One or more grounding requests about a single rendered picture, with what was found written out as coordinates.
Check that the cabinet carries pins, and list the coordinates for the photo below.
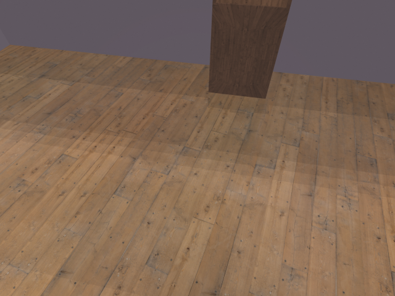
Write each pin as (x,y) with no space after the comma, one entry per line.
(245,40)

